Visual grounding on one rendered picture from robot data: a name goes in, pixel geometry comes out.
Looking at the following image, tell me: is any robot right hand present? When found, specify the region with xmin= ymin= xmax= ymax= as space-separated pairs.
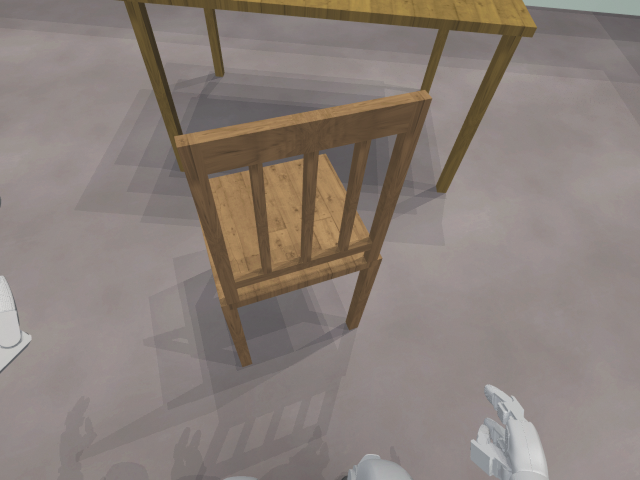
xmin=471 ymin=384 xmax=549 ymax=480

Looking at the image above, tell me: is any chair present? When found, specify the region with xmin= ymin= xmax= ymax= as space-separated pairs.
xmin=174 ymin=90 xmax=432 ymax=367

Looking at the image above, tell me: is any table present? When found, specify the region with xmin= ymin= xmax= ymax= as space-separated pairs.
xmin=119 ymin=0 xmax=537 ymax=193

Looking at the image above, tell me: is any right robot thigh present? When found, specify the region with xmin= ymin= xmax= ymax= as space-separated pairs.
xmin=347 ymin=459 xmax=413 ymax=480

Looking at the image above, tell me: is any right robot shin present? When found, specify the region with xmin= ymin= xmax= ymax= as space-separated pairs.
xmin=359 ymin=454 xmax=381 ymax=463

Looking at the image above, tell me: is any robot left hand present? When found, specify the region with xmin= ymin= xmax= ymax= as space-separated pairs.
xmin=0 ymin=197 xmax=32 ymax=373

